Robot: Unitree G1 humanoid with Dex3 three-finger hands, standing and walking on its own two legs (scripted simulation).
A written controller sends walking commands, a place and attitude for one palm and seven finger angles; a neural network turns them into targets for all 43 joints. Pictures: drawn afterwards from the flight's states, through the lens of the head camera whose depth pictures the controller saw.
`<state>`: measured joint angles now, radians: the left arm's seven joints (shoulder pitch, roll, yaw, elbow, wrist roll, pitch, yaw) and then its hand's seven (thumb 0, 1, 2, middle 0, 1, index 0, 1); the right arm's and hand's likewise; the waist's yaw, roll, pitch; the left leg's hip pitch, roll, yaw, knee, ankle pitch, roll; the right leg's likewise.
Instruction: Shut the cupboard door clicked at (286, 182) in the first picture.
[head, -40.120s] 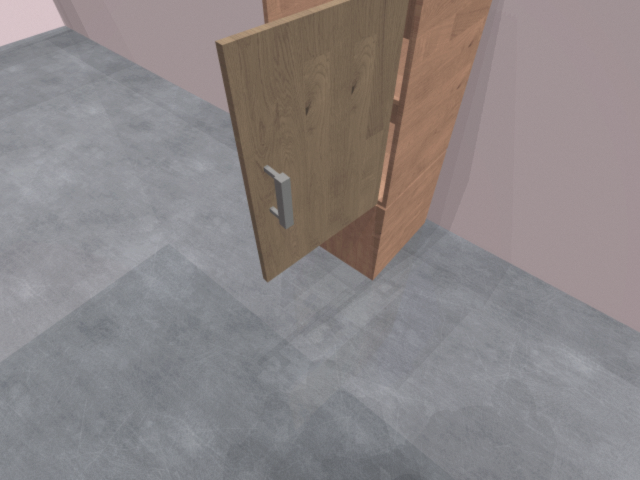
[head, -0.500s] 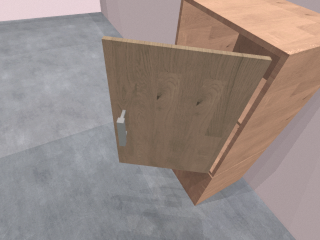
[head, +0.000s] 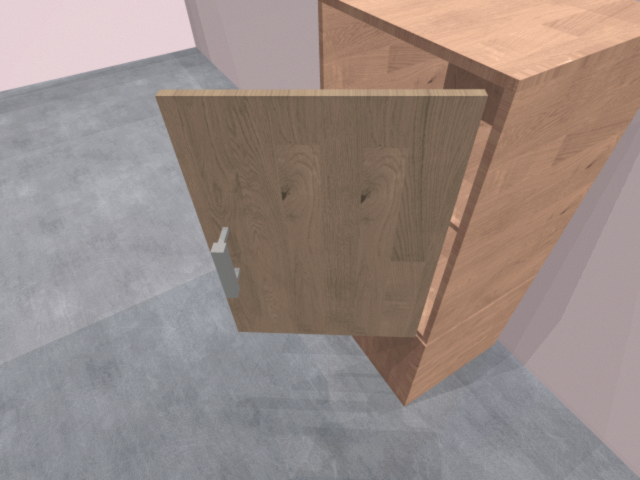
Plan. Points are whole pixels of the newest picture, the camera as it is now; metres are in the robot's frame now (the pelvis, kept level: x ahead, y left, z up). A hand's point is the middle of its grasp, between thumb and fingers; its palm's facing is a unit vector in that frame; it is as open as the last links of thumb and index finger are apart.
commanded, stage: look again from close up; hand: left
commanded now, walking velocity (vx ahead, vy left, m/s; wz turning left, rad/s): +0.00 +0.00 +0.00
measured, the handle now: (228, 262) +0.48 +0.19 -0.05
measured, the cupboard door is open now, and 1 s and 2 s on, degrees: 56 56 56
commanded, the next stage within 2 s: shuffle to correct the standing spot in 0.32 s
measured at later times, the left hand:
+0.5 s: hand out of the picture -0.04 +0.15 -0.17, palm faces +0.04 -0.99 -0.16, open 7.4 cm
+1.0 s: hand out of the picture +0.05 +0.23 -0.17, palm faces -0.01 -0.96 -0.26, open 7.4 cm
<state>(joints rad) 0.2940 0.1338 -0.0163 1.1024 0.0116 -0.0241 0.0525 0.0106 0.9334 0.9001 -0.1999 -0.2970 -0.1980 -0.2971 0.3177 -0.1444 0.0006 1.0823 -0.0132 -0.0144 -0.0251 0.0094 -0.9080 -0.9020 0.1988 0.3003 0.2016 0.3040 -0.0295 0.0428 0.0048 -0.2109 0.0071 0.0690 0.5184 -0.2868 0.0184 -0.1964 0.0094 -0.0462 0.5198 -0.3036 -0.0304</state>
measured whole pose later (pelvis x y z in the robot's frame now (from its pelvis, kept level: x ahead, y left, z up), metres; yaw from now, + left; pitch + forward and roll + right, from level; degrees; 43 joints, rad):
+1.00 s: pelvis +0.01 +0.04 +0.00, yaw -2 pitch +1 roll -1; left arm 0.25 0.17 0.04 1.01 0.02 0.05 0.04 0.00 0.91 0.90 -0.20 -0.30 -0.20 -0.30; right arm 0.31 -0.14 0.00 1.03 -0.03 0.00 -0.05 0.02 -0.92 -0.90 0.20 0.30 0.21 0.30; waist -0.02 0.05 0.02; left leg -0.25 -0.02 0.10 0.52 -0.30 0.09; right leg -0.42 0.00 -0.02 0.99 -0.48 -0.01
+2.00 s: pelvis +0.02 -0.02 +0.01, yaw -2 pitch +0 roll +0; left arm 0.28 0.16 -0.01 1.11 0.01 -0.01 0.03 0.00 0.91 0.90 -0.20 -0.30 -0.20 -0.30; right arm 0.23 -0.16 0.01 1.13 -0.01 -0.01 -0.03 0.01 -0.92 -0.90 0.20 0.30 0.20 0.30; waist 0.01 -0.02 0.04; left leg -0.15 0.02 0.06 0.43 -0.28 0.00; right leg -0.14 0.00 -0.04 0.44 -0.29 -0.02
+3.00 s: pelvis -0.07 -0.02 -0.13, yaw +1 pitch +14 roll -2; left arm 0.44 0.22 0.12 -0.04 -0.30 -0.60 -0.28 0.02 0.90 0.90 -0.56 -0.69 -0.55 -0.69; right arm 0.12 -0.25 -0.02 0.51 0.01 -0.27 -0.05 0.01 -0.90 -0.90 0.20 0.30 0.20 0.30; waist 0.07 0.02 -0.13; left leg -1.07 0.03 -0.05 1.35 -0.53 -0.01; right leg -1.01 -0.02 -0.13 1.32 -0.56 -0.05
